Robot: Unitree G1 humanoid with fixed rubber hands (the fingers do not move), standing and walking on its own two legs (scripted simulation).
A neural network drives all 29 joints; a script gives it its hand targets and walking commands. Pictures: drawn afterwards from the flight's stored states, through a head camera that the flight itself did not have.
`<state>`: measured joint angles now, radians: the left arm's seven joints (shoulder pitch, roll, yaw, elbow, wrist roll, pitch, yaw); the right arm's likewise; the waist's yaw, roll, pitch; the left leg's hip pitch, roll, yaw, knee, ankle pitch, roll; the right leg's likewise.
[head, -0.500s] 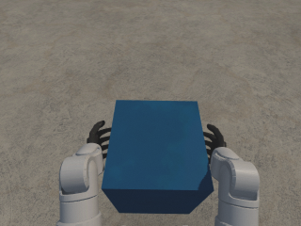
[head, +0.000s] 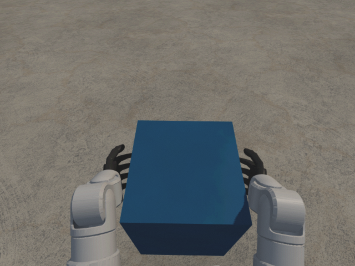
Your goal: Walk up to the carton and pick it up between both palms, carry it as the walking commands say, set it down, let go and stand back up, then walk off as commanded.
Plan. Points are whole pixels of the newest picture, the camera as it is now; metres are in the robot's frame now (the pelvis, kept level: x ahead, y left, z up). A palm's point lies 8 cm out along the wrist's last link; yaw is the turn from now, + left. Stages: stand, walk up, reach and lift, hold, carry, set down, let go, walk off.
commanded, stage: carry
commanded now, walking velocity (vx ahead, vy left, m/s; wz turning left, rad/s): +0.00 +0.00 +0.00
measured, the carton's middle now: (183, 192) +0.29 +0.00 +0.04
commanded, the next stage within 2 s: none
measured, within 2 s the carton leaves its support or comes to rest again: neither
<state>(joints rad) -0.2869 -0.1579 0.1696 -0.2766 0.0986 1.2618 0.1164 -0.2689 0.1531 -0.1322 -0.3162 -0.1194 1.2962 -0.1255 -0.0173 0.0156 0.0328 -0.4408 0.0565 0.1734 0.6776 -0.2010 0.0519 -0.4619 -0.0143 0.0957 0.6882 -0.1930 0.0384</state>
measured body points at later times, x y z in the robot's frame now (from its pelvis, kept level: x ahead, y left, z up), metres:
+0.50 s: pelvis -0.04 -0.01 +0.01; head -0.03 +0.00 +0.46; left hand +0.26 +0.13 +0.08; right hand +0.25 -0.16 +0.08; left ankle -0.02 +0.07 -0.71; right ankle +0.04 -0.16 -0.71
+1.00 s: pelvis -0.08 -0.01 +0.01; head -0.08 -0.01 +0.45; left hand +0.23 +0.12 +0.08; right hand +0.21 -0.17 +0.08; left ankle -0.02 +0.07 -0.71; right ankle +0.04 -0.16 -0.71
